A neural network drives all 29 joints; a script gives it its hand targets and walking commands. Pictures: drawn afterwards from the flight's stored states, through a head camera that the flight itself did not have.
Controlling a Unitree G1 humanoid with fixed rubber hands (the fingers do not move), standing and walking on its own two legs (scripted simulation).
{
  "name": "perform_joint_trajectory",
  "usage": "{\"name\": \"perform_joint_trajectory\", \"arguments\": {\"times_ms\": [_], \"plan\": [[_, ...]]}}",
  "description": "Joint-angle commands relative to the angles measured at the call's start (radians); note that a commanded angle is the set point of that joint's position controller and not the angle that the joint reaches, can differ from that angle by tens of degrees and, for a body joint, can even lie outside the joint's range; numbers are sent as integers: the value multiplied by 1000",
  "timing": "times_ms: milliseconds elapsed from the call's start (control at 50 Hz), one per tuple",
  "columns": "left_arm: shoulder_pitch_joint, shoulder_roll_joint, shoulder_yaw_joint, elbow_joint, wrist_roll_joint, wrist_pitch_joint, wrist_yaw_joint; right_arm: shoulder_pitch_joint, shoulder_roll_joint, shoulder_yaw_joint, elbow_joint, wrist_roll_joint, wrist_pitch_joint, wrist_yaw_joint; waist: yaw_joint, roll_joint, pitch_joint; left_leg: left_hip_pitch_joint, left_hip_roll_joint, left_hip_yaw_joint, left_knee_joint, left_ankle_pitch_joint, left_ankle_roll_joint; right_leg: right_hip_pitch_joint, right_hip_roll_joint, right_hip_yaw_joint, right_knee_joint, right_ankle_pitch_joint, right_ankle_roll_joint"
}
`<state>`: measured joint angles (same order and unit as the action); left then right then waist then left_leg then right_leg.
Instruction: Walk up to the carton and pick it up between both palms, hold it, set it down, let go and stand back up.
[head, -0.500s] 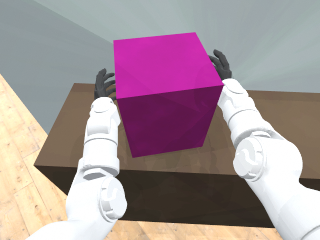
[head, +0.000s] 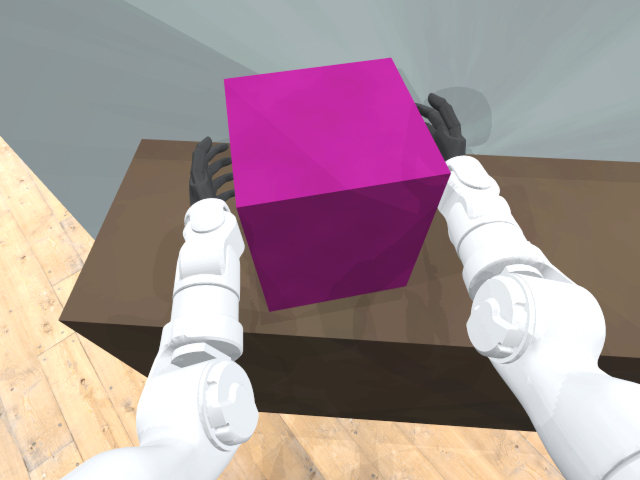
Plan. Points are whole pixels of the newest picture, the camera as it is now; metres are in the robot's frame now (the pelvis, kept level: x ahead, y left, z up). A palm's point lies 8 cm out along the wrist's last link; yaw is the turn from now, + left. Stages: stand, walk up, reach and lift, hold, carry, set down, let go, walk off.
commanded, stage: set down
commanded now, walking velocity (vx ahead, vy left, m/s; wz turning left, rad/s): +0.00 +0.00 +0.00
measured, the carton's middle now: (325, 194) +0.45 +0.03 +0.06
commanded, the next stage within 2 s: none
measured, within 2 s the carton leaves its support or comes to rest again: rests again in 1.12 s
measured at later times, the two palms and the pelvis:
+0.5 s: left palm (210, 207) +0.40 +0.17 +0.09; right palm (450, 158) +0.47 -0.12 +0.12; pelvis -0.01 +0.00 +0.00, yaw +0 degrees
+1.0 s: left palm (213, 208) +0.40 +0.17 +0.09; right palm (453, 162) +0.47 -0.13 +0.12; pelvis -0.01 +0.00 +0.00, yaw -1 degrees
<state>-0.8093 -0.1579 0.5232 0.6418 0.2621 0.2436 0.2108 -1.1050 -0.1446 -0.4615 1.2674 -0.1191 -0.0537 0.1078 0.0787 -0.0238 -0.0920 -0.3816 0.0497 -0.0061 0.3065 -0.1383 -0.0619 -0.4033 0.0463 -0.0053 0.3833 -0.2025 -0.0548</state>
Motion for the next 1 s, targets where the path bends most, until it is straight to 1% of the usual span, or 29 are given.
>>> {"name": "perform_joint_trajectory", "arguments": {"times_ms": [0, 20, 60, 100, 140, 160, 180, 220, 240, 280, 320, 360, 380, 440, 500, 520, 540, 580, 640, 660, 680, 720, 740, 760, 820, 840, 860, 940, 980], "plan": [[-655, -428, -302, -102, 54, -124, -50, -518, 431, 173, -135, -116, -95, 106, 106, -12, -838, 299, -9, 95, 137, 630, 6, 198, -4, -77, 10, 754, 56], [-656, -428, -302, -89, 57, -125, -53, -521, 420, 165, -137, -126, -97, 106, 95, -8, -825, 298, -12, 94, 121, 601, 9, 205, -6, -82, 14, 728, 65], [-647, -417, -282, -79, 65, -127, -60, -503, 431, 169, -132, -128, -93, 104, 96, -21, -779, 269, -14, 95, 102, 545, 19, 225, -11, -79, 23, 738, 75], [-644, -408, -261, -63, 66, -129, -67, -514, 439, 179, -146, -126, -91, 102, 108, -42, -762, 239, -20, 101, 81, 491, 28, 251, -19, -72, 22, 748, 81], [-636, -402, -244, -43, 81, -127, -74, -497, 444, 163, -127, -135, -82, 102, 100, -41, -725, 197, -24, 107, 54, 426, 36, 278, -28, -69, 27, 742, 88], [-632, -396, -231, -41, 88, -125, -76, -499, 445, 159, -138, -136, -84, 103, 109, -38, -709, 189, -25, 109, 49, 417, 39, 287, -33, -65, 27, 736, 90], [-636, -402, -233, -38, 84, -128, -78, -513, 438, 156, -139, -143, -85, 104, 102, -52, -719, 178, -26, 108, 46, 409, 41, 294, -30, -68, 31, 745, 92], [-634, -407, -238, -57, 86, -134, -79, -490, 442, 149, -124, -147, -89, 109, 98, -36, -730, 197, -22, 108, 46, 412, 37, 280, -29, -73, 31, 732, 91], [-621, -402, -231, -46, 88, -133, -80, -482, 448, 159, -135, -147, -87, 109, 105, -33, -712, 177, -26, 112, 42, 403, 41, 298, -34, -65, 29, 745, 93], [-614, -387, -206, -26, 99, -132, -85, -496, 445, 145, -138, -164, -82, 110, 110, -54, -699, 155, -29, 120, 30, 363, 46, 317, -36, -65, 31, 731, 98], [-621, -392, -208, -31, 108, -130, -84, -478, 441, 126, -132, -167, -76, 116, 100, -40, -703, 172, -25, 119, 30, 369, 45, 295, -31, -68, 26, 691, 92], [-592, -392, -200, -23, 113, -125, -86, -464, 439, 124, -127, -171, -72, 119, 105, -43, -673, 172, -24, 119, 31, 364, 46, 294, -29, -67, 21, 668, 88], [-604, -387, -203, -27, 112, -120, -87, -450, 422, 104, -108, -175, -66, 123, 92, -31, -655, 181, -25, 122, 30, 364, 44, 278, -29, -71, 11, 631, 85], [-595, -383, -184, -27, 120, -115, -88, -441, 421, 97, -100, -182, -54, 131, 100, -41, -638, 177, -23, 128, 22, 341, 51, 261, -31, -66, 5, 594, 82], [-610, -386, -184, -39, 128, -112, -87, -434, 425, 71, -100, -197, -49, 138, 87, -32, -641, 192, -26, 130, 20, 321, 48, 251, -30, -70, -5, 541, 79], [-574, -388, -176, -15, 129, -107, -88, -426, 419, 83, -111, -194, -49, 139, 94, -38, -619, 184, -25, 127, 29, 330, 52, 251, -31, -66, -3, 559, 77], [-574, -391, -172, -28, 131, -110, -88, -414, 429, 88, -107, -193, -48, 141, 98, -35, -632, 191, -27, 130, 26, 332, 52, 260, -29, -66, -2, 562, 78], [-572, -378, -166, -30, 136, -106, -89, -408, 421, 73, -104, -204, -41, 144, 91, -32, -615, 176, -29, 131, 21, 319, 51, 268, -33, -66, -5, 548, 79], [-562, -377, -157, -21, 136, -110, -95, -409, 431, 84, -130, -210, -46, 146, 93, -59, -610, 165, -30, 132, 24, 318, 57, 282, -32, -65, 1, 572, 82], [-565, -383, -158, -19, 141, -113, -94, -403, 432, 77, -132, -213, -48, 147, 88, -48, -616, 155, -32, 131, 21, 314, 55, 284, -34, -63, 4, 569, 83], [-558, -377, -146, -9, 144, -111, -98, -398, 427, 78, -125, -213, -44, 149, 97, -56, -596, 154, -31, 135, 16, 307, 61, 282, -37, -62, 3, 564, 87], [-540, -377, -136, -6, 156, -113, -102, -389, 438, 80, -127, -221, -45, 149, 96, -64, -578, 138, -34, 136, 14, 302, 63, 305, -40, -59, 7, 585, 93], [-543, -386, -144, -9, 151, -116, -103, -384, 440, 74, -118, -226, -47, 151, 86, -66, -589, 151, -33, 136, 14, 301, 61, 296, -38, -64, 6, 587, 91], [-548, -389, -151, -22, 151, -122, -101, -382, 439, 72, -126, -226, -50, 151, 90, -52, -609, 157, -33, 137, 17, 317, 58, 298, -38, -62, 7, 594, 87], [-528, -373, -122, -8, 165, -122, -106, -379, 447, 64, -139, -237, -53, 150, 91, -72, -579, 130, -35, 141, 16, 297, 65, 315, -39, -60, 17, 614, 97], [-521, -382, -125, -6, 164, -121, -107, -370, 441, 65, -131, -234, -51, 153, 84, -60, -574, 136, -35, 141, 11, 295, 62, 312, -39, -63, 12, 593, 95], [-505, -383, -121, 0, 173, -120, -107, -360, 443, 67, -139, -236, -50, 152, 90, -56, -555, 139, -36, 142, 12, 305, 63, 309, -39, -60, 10, 597, 94], [-493, -376, -102, 5, 180, -114, -114, -351, 440, 54, -140, -249, -44, 151, 82, -78, -530, 137, -34, 146, 7, 287, 70, 301, -40, -63, 6, 575, 97], [-490, -381, -104, 1, 183, -119, -113, -348, 452, 52, -145, -249, -47, 155, 84, -63, -546, 139, -33, 143, 12, 293, 67, 309, -40, -60, 9, 581, 94]]}}
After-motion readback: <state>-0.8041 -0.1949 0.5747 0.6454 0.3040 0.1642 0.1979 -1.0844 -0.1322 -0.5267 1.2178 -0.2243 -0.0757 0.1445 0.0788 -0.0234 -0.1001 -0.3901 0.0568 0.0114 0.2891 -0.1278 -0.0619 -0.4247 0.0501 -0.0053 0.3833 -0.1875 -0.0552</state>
